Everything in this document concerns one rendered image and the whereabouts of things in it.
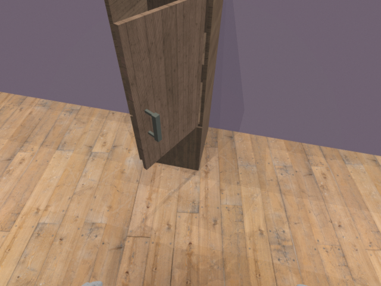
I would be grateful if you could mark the cupboard door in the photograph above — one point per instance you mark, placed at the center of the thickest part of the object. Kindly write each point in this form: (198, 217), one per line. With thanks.
(161, 54)

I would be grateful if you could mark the handle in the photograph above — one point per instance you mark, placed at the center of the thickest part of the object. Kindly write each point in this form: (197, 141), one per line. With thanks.
(156, 125)

